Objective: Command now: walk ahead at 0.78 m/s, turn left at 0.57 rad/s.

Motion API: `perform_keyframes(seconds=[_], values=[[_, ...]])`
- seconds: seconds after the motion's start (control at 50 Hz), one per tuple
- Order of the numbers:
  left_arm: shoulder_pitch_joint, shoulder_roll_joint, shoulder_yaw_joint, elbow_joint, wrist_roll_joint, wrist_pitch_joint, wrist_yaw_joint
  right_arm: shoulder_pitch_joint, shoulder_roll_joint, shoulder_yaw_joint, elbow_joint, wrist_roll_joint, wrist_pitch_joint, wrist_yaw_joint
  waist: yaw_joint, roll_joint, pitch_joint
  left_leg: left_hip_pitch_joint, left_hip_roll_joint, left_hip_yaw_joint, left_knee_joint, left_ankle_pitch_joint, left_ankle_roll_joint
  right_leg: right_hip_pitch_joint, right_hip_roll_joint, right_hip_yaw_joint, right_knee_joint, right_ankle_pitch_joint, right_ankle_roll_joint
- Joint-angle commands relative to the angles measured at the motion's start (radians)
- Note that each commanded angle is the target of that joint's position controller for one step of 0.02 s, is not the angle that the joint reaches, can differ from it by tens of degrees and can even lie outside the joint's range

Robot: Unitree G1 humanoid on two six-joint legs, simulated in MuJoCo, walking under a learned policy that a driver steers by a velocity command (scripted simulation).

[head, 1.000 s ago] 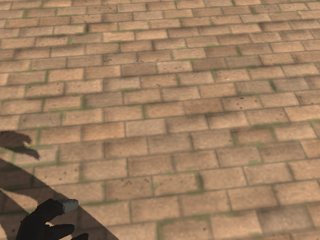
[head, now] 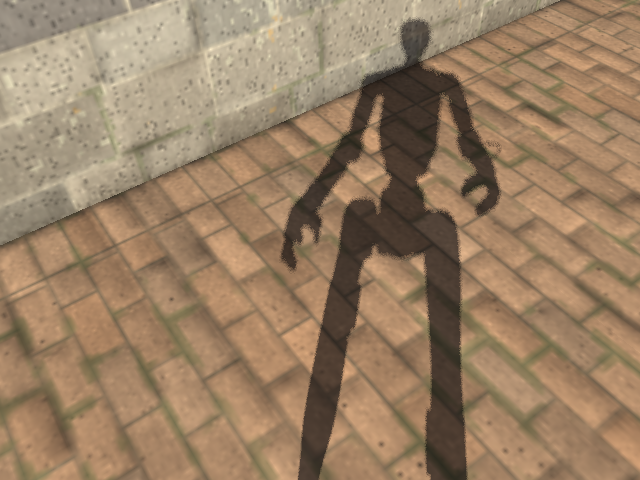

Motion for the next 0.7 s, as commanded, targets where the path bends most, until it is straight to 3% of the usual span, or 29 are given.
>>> perform_keyframes(seconds=[0.02, 0.08, 0.12, 0.14, 0.16, 0.18, 0.2, 0.22, 0.24, 0.26, 0.28, 0.3, 0.32, 0.36, 0.42, 0.46, 0.5, 0.54, 0.56, 0.58, 0.6, 0.62, 0.64, 0.66, 0.68, 0.7], values=[[-0.03, 0.148, 0.028, -0.048, 0.0, -0.027, 0.0, -0.158, -0.058, -0.002, -0.088, -0.002, -0.023, 0.016, 0.0, -0.177, 0.178, -0.084, 0.014, 0.022, -0.196, 0.002, 0.007, -0.024, -0.225, 0.137, -0.258, -0.191, -0.132], [0.022, 0.158, 0.027, -0.011, -0.002, -0.018, 0.007, -0.253, -0.037, 0.018, -0.105, -0.002, -0.036, 0.029, 0.036, -0.197, 0.212, 0.072, 0.034, 0.145, -0.434, -0.093, 0.052, -0.024, -0.241, 0.04, -0.294, -0.09, -0.13], [0.06, 0.178, 0.026, 0.025, -0.009, -0.005, 0.011, -0.248, -0.028, 0.026, -0.101, -0.009, -0.044, 0.021, 0.028, -0.213, 0.213, 0.207, -0.003, 0.217, -0.553, -0.212, 0.1, -0.001, -0.259, -0.004, -0.243, 0.176, -0.141], [0.07, 0.196, 0.026, 0.043, -0.014, -0.001, 0.01, -0.166, -0.045, 0.017, -0.077, -0.012, -0.05, 0.007, -0.02, -0.213, 0.161, 0.327, -0.062, 0.256, -0.583, -0.259, 0.127, 0.024, -0.264, -0.032, -0.105, 0.544, -0.149], [0.047, 0.203, 0.02, 0.051, -0.024, 0.002, 0.008, 0.048, -0.057, 0.002, -0.01, -0.012, -0.062, -0.01, -0.145, -0.172, 0.056, 0.589, -0.12, 0.274, -0.655, -0.187, 0.151, -0.027, -0.237, -0.105, 0.172, 0.874, -0.143], [0.025, 0.177, 0.005, 0.028, -0.022, -0.003, 0.005, 0.296, -0.112, -0.022, 0.07, -0.018, -0.074, -0.025, -0.264, -0.087, -0.11, 0.956, -0.077, 0.172, -0.64, -0.226, 0.156, -0.242, -0.183, -0.121, 0.518, 0.75, -0.131], [-0.007, 0.011, -0.038, -0.073, -0.025, -0.015, -0.021, 0.378, -0.281, -0.055, 0.078, -0.012, -0.08, -0.049, -0.245, 0.275, -0.23, 1.226, 0.274, -0.407, -0.807, -0.706, 0.225, -0.652, -0.034, -0.069, 0.904, -0.07, -0.082], [-0.143, 0.093, -0.016, -0.107, -0.015, -0.027, -0.02, 0.394, -0.288, -0.055, 0.06, 0.012, -0.089, -0.063, -0.285, 0.177, -0.282, 1.171, 0.327, -0.713, -0.978, -0.736, 0.224, -0.755, 0.038, 0.155, 1.057, -0.207, -0.1], [-0.21, 0.112, -0.009, -0.121, -0.025, -0.026, -0.02, 0.333, -0.246, -0.043, 0.102, -0.008, -0.092, -0.073, -0.232, 0.052, -0.097, 1.099, 0.31, -0.54, -0.935, -0.504, 0.215, -0.87, -0.013, 0.161, 1.11, -0.088, -0.113], [-0.183, 0.092, -0.021, -0.107, -0.025, -0.031, -0.024, 0.294, -0.186, -0.029, 0.112, -0.004, -0.095, -0.078, -0.179, -0.005, -0.017, 0.958, 0.273, -0.403, -0.918, -0.361, 0.21, -0.827, -0.063, 0.144, 1.039, 0.001, -0.112], [-0.154, 0.083, -0.024, -0.089, -0.013, -0.025, -0.031, 0.222, -0.134, -0.011, 0.107, 0.001, -0.098, -0.076, -0.123, -0.015, 0.038, 0.827, 0.22, -0.303, -0.94, -0.29, 0.189, -0.754, -0.093, 0.138, 0.962, 0.038, -0.099], [-0.098, 0.066, -0.03, -0.067, 0.003, -0.008, -0.038, 0.169, -0.088, 0.007, 0.103, 0.01, -0.103, -0.076, -0.072, 0.025, 0.073, 0.724, 0.174, -0.225, -0.977, -0.257, 0.179, -0.689, -0.111, 0.141, 0.92, 0.062, -0.083], [-0.078, 0.057, -0.033, -0.057, 0.007, 0.01, -0.046, 0.158, -0.063, 0.018, 0.104, 0.016, -0.111, -0.075, -0.052, 0.065, 0.081, 0.669, 0.162, -0.197, -1.008, -0.24, 0.19, -0.651, -0.115, 0.137, 0.899, 0.065, -0.068], [-0.153, 0.042, -0.039, -0.083, 0.006, 0.03, -0.055, 0.191, -0.056, 0.02, 0.137, 0.029, -0.128, -0.074, -0.048, 0.059, 0.159, 0.641, 0.147, -0.145, -1.083, -0.16, 0.213, -0.724, -0.115, 0.107, 0.858, 0.096, -0.049], [-0.308, 0.031, -0.053, -0.134, -0.013, 0.028, -0.057, 0.21, -0.057, 0.019, 0.164, 0.025, -0.145, -0.066, -0.06, 0.028, 0.24, 0.636, 0.114, 0.002, -1.156, 0.065, 0.204, -0.774, -0.089, 0.078, 0.675, 0.229, -0.052], [-0.344, 0.018, -0.065, -0.149, -0.026, 0.022, -0.067, 0.209, -0.065, 0.021, 0.174, 0.026, -0.163, -0.068, -0.056, 0.025, 0.245, 0.609, 0.128, 0.113, -1.195, 0.262, 0.171, -0.664, -0.054, 0.071, 0.519, 0.346, -0.081], [-0.398, 0.011, -0.071, -0.153, -0.028, 0.019, -0.076, 0.234, -0.063, 0.027, 0.208, 0.032, -0.176, -0.074, -0.066, -0.026, 0.253, 0.657, 0.135, 0.192, -1.25, 0.48, 0.128, -0.566, -0.004, -0.001, 0.403, 0.442, -0.125], [-0.359, 0.029, -0.068, -0.128, -0.035, 0.019, -0.072, 0.247, -0.104, 0.022, 0.223, 0.023, -0.179, -0.088, -0.048, 0.008, 0.165, 0.796, 0.139, 0.245, -1.153, 0.959, 0.08, -0.458, 0.088, -0.071, 0.371, 0.438, -0.156], [-0.309, 0.049, -0.064, -0.11, -0.03, 0.023, -0.066, 0.249, -0.134, 0.013, 0.227, 0.008, -0.17, -0.101, -0.021, 0.054, 0.111, 0.873, 0.157, 0.26, -1.039, 1.201, 0.06, -0.409, 0.129, -0.092, 0.382, 0.365, -0.172], [-0.195, 0.08, -0.054, -0.079, -0.029, 0.025, -0.059, 0.229, -0.158, 0.004, 0.225, -0.009, -0.153, -0.114, 0.044, 0.091, 0.037, 0.911, 0.174, 0.264, -0.859, 1.35, 0.044, -0.306, 0.167, -0.091, 0.389, 0.292, -0.19], [0.01, 0.125, -0.032, -0.016, -0.029, 0.027, -0.051, 0.188, -0.178, -0.005, 0.215, -0.023, -0.132, -0.123, 0.143, 0.107, -0.064, 0.89, 0.178, 0.26, -0.603, 1.399, 0.038, -0.118, 0.2, -0.078, 0.4, 0.235, -0.207], [0.228, 0.167, -0.005, 0.051, -0.025, 0.029, -0.038, 0.12, -0.196, -0.011, 0.197, -0.021, -0.118, -0.128, 0.259, 0.07, -0.121, 0.761, 0.147, 0.275, -0.243, 1.269, 0.038, 0.106, 0.175, -0.014, 0.31, 0.195, -0.238], [0.257, 0.221, 0.018, 0.075, -0.024, 0.041, -0.018, 0.089, -0.082, 0.018, 0.181, -0.025, -0.133, -0.11, 0.208, -0.106, -0.092, 0.461, 0.0, 0.251, 0.161, 0.291, 0.048, 0.27, 0.058, 0.177, 0.348, 0.066, -0.27], [0.122, 0.324, 0.043, 0.038, -0.009, 0.05, -0.011, 0.209, 0.02, 0.047, 0.097, 0.017, -0.153, -0.084, 0.015, -0.425, -0.184, -0.017, -0.144, 0.102, 0.509, -0.365, -0.013, 0.516, -0.189, 0.826, 0.148, -0.039, -0.498], [0.056, 0.26, 0.047, -0.006, -0.029, 0.051, -0.012, 0.12, -0.05, 0.056, 0.082, 0.001, -0.176, -0.089, 0.068, -0.166, -0.183, -0.074, -0.079, -0.014, 0.465, -0.231, 0.028, 0.46, -0.193, 0.966, -0.033, -0.117, -0.484], [0.034, 0.207, 0.036, 0.009, -0.033, 0.046, -0.007, 0.063, -0.072, 0.057, 0.073, 0.002, -0.188, -0.085, 0.029, -0.042, -0.052, -0.054, -0.019, -0.028, 0.356, -0.15, 0.039, 0.297, -0.177, 0.866, -0.071, -0.139, -0.438]])
Velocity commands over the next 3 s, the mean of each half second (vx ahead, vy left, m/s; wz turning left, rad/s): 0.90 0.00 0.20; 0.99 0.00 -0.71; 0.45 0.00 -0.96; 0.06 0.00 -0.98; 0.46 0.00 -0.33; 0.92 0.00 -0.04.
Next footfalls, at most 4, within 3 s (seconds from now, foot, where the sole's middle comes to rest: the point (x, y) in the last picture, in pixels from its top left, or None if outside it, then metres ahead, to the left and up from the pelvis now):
0.18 left None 0.21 0.18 -0.78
0.62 right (323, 410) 0.70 0.09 -0.78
1.04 left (291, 256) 1.16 0.21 -0.78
1.44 right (406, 224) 1.29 -0.12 -0.78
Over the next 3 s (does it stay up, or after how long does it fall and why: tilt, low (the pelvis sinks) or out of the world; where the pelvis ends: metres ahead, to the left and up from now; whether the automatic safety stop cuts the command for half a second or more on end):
stays up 1.42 -0.53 -0.01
